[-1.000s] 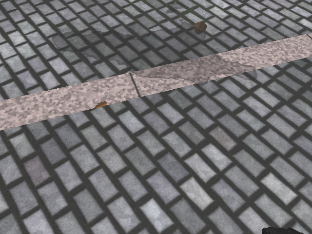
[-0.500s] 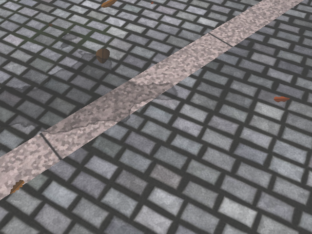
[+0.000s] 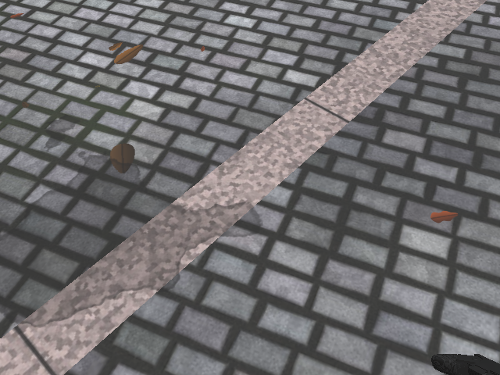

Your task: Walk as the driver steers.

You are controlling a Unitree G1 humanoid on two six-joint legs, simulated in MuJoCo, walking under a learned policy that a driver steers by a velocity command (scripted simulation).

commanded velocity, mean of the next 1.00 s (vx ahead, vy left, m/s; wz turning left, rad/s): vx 0.50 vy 0.00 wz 0.11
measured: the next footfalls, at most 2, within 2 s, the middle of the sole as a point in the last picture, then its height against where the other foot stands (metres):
left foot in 0.06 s outside the picture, level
right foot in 0.60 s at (335, 367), level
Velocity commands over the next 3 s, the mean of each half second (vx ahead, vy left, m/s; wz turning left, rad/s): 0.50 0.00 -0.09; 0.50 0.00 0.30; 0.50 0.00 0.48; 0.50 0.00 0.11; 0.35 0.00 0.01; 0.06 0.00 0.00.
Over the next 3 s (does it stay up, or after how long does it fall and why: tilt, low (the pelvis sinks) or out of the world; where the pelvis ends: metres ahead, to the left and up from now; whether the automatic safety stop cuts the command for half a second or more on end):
stays up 1.34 0.31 0.00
